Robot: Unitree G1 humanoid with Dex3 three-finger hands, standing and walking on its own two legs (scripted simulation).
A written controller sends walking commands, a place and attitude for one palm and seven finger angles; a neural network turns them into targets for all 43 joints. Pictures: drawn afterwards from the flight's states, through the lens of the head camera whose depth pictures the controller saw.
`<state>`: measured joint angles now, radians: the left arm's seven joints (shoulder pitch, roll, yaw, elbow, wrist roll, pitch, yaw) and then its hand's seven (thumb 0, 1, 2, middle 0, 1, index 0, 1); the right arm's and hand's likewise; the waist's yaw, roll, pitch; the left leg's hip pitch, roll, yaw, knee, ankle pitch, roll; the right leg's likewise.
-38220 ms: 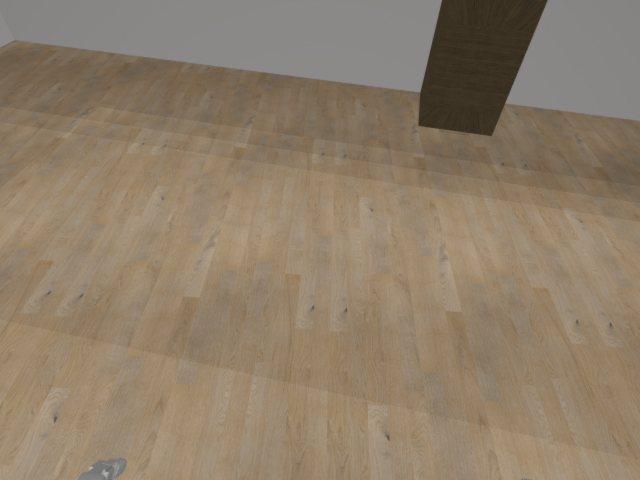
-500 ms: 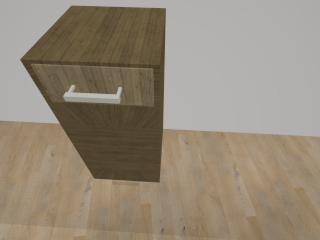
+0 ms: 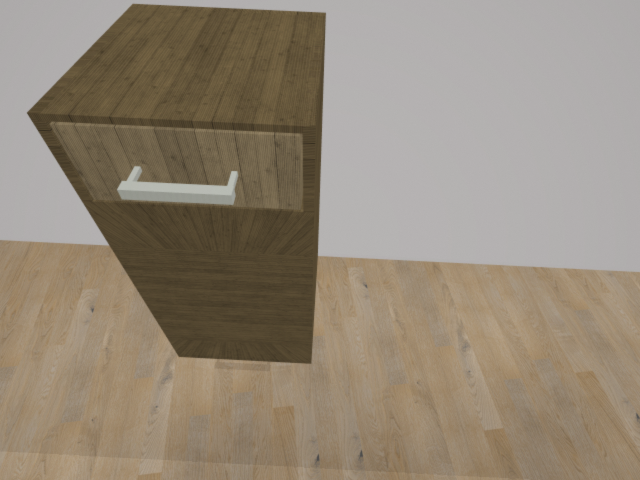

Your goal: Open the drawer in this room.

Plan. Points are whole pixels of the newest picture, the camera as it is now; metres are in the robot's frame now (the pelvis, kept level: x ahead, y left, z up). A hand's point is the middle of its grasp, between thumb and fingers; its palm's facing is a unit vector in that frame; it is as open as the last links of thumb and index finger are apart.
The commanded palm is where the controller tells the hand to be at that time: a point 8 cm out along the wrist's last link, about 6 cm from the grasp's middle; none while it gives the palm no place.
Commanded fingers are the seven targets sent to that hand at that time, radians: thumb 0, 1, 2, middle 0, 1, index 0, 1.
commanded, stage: look again from close up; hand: left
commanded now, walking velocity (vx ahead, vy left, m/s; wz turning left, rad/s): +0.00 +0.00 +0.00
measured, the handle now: (181, 183) +0.54 +0.26 +0.04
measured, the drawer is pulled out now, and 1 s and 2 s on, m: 0.00 0.00 0.00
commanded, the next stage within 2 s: shuffle to correct the standing spot in 0.42 s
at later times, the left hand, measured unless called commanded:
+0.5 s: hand out of the picture -0.04 +0.22 -0.17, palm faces +0.03 -0.97 -0.23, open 7.4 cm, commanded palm none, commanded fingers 0.00 0.90 0.90 -0.20 -0.30 -0.20 -0.30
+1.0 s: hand out of the picture -0.04 +0.19 -0.17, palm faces +0.04 -0.99 -0.14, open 7.4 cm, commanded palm none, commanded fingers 0.00 0.90 0.90 -0.20 -0.30 -0.20 -0.30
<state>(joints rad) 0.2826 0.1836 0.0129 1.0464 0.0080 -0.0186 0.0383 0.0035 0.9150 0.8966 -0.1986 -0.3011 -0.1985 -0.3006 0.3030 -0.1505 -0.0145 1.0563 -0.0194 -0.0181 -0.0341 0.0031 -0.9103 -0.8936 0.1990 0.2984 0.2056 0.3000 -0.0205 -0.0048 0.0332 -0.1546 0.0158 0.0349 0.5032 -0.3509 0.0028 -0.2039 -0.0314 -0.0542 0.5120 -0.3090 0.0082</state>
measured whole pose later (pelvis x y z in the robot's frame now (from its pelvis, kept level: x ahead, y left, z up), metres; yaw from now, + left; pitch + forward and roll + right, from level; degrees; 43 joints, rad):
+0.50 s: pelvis -0.06 +0.02 +0.00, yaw +0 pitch -4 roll +0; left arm 0.30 0.23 -0.01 1.04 0.02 0.01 0.03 0.00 0.91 0.90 -0.20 -0.30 -0.20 -0.30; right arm 0.26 -0.21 0.00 1.03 -0.02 0.01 0.00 0.00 -0.91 -0.89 0.20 0.30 0.20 0.30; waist 0.01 -0.02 -0.01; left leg -0.16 -0.01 0.04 0.47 -0.25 0.03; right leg -0.19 -0.05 -0.05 0.43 -0.18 0.03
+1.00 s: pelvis -0.03 +0.04 +0.01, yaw +0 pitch -1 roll -1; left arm 0.36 0.11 0.03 1.07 0.02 0.01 0.01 0.01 0.91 0.90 -0.20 -0.30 -0.20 -0.30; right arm 0.46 -0.14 -0.02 1.13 -0.03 -0.02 -0.02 0.00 -0.91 -0.89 0.20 0.30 0.20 0.30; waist -0.03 0.01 -0.01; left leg -0.13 -0.02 0.08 0.43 -0.28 0.06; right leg -0.37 -0.07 -0.09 0.79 -0.38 -0.01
